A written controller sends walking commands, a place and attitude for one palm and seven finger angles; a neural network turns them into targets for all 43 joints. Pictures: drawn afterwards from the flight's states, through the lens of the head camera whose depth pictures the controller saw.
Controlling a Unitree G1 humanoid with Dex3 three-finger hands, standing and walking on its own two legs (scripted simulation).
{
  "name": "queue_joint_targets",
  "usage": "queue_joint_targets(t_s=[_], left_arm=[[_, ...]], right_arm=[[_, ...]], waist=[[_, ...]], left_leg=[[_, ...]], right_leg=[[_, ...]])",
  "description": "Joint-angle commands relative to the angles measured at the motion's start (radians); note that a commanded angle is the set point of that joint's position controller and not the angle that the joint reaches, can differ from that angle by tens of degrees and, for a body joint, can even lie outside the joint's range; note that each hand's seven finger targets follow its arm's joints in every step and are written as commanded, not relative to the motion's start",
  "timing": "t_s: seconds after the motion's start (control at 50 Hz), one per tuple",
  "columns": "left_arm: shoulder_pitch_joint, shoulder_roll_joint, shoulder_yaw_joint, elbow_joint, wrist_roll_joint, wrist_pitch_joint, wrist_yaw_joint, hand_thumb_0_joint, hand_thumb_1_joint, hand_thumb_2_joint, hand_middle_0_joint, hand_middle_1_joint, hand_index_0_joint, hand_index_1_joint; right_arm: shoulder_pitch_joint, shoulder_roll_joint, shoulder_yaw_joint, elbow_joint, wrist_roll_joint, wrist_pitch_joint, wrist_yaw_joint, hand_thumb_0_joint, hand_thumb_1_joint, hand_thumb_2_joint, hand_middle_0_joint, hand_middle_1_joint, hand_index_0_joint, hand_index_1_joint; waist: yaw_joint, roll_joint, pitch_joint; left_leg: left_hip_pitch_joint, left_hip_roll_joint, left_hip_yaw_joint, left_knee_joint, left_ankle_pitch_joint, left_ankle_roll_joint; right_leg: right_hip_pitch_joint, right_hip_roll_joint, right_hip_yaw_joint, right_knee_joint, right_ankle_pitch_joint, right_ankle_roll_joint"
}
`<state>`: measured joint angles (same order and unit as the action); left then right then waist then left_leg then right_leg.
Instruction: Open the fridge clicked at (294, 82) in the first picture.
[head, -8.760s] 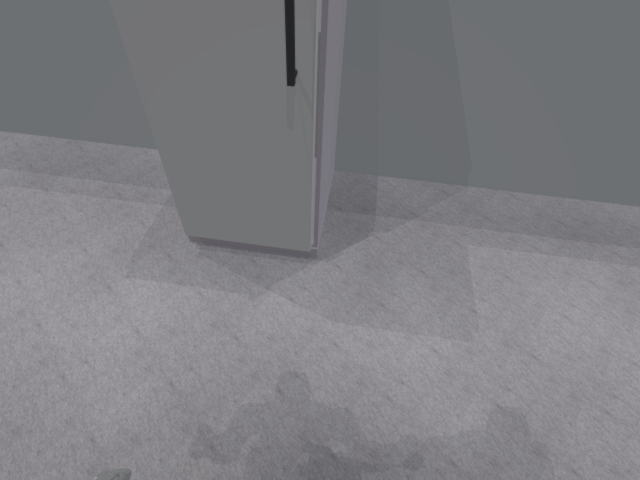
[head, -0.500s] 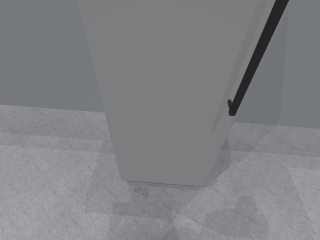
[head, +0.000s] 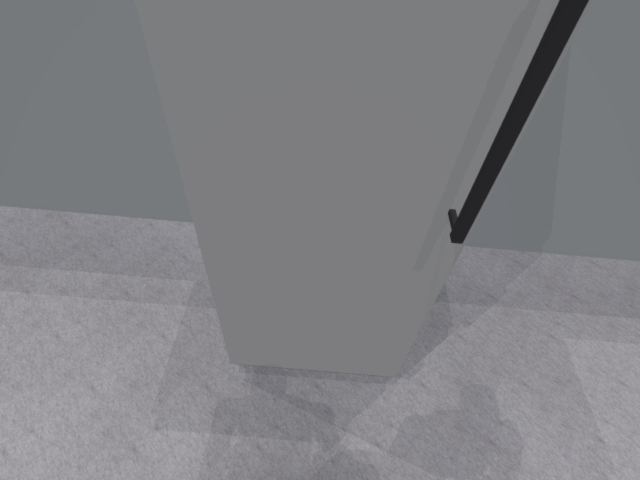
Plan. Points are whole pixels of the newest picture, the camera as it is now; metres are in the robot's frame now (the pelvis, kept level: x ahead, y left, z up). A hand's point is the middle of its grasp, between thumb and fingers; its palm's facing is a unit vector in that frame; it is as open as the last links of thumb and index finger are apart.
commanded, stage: look again from close up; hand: right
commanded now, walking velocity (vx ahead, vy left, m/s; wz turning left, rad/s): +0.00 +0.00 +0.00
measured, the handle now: (510, 108) +0.50 -0.19 +0.24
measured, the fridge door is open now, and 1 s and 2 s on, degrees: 0 0 0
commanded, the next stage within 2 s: raise the hand to about handle height in 1.06 s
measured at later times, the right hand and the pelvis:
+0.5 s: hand out of the picture +0.03 -0.16 -0.17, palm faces +0.03 +0.97 -0.23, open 7.3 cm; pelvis +0.01 +0.02 +0.00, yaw -1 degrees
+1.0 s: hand out of the picture +0.02 -0.15 -0.17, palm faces +0.03 +0.98 -0.21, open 7.3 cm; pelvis +0.00 +0.03 +0.00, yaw -1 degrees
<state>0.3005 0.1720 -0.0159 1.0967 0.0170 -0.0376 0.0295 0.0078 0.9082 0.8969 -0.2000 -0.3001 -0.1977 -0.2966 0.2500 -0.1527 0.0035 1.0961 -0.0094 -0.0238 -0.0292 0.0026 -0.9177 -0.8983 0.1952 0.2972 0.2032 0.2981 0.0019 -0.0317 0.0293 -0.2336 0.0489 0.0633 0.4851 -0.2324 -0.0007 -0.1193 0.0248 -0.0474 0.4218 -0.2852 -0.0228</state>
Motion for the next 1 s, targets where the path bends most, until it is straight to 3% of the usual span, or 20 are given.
queue_joint_targets(t_s=[0.0,0.28,0.72,0.9,0.98], left_arm=[[0.042,0.102,0.019,-0.023,-0.002,-0.009,0.004,0.0,0.9,0.9,-0.2,-0.3,-0.2,-0.3],[0.0,0.117,0.021,-0.007,-0.003,-0.004,0.006,0.0,0.9,0.9,-0.2,-0.3,-0.2,-0.3],[0.013,0.1,0.021,0.006,-0.002,0.001,0.003,0.0,0.9,0.9,-0.2,-0.3,-0.2,-0.3],[0.022,0.098,0.019,0.012,0.0,0.005,0.002,0.0,0.9,0.9,-0.2,-0.3,-0.2,-0.3],[0.027,0.101,0.02,0.013,-0.002,0.001,0.003,0.0,0.9,0.9,-0.2,-0.3,-0.2,-0.3]], right_arm=[[0.039,-0.123,-0.024,-0.03,-0.001,-0.012,-0.004,0.0,-0.9,-0.9,0.2,0.3,0.2,0.3],[0.025,-0.148,-0.026,-0.022,-0.002,-0.015,-0.004,0.0,-0.9,-0.9,0.2,0.3,0.2,0.3],[0.023,-0.157,-0.029,-0.033,-0.002,-0.014,-0.001,0.0,-0.9,-0.9,0.2,0.3,0.2,0.3],[0.026,-0.156,-0.029,-0.031,0.0,-0.01,0.001,0.0,-0.9,-0.9,0.2,0.3,0.2,0.3],[0.033,-0.157,-0.029,-0.03,0.0,-0.013,0.001,0.0,-0.9,-0.9,0.2,0.3,0.2,0.3]], waist=[[-0.003,0.036,0.019],[-0.005,0.043,0.002],[-0.008,0.057,0.012],[-0.009,0.033,0.039],[-0.009,0.042,0.009]], left_leg=[[0.082,0.072,-0.094,-0.061,0.185,0.045],[0.109,0.084,-0.101,-0.081,0.261,0.05],[0.109,0.08,-0.111,-0.124,0.177,0.055],[0.08,0.079,-0.121,-0.151,0.071,0.056],[0.104,0.079,-0.118,-0.136,0.139,0.056]], right_leg=[[-0.084,-0.121,0.095,-0.091,0.203,-0.009],[-0.052,-0.125,0.085,-0.084,0.221,0.001],[-0.066,-0.124,0.079,-0.097,0.16,0.009],[-0.085,-0.12,0.078,-0.099,0.119,0.01],[-0.073,-0.124,0.076,-0.092,0.149,0.01]])
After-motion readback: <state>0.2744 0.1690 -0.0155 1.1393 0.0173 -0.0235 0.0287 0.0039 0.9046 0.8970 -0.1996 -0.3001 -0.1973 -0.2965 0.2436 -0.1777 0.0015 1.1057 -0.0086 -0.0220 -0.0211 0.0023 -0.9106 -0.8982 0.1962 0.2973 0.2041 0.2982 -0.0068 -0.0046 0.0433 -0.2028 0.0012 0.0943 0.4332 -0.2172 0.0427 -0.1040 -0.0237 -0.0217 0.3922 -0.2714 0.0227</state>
